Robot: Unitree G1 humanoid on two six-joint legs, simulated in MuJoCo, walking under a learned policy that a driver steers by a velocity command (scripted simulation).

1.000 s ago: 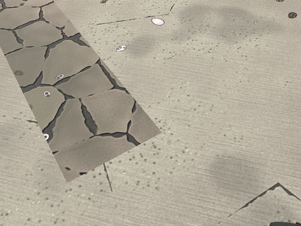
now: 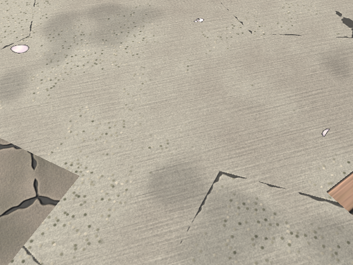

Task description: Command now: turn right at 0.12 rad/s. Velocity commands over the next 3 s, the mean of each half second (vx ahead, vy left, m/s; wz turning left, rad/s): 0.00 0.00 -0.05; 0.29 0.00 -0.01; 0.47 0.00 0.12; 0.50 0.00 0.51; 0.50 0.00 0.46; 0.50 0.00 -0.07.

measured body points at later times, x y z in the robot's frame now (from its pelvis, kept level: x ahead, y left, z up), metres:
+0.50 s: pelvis +0.01 -0.02 +0.00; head +0.02 -0.02 +0.45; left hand +0.12 +0.23 -0.12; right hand +0.08 -0.30 -0.13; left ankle +0.00 +0.14 -0.74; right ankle -0.01 -0.12 -0.74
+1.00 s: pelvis +0.13 +0.04 +0.01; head +0.15 +0.06 +0.46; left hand +0.30 +0.30 -0.11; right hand +0.08 -0.22 -0.12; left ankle +0.04 +0.12 -0.74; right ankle +0.24 -0.13 -0.67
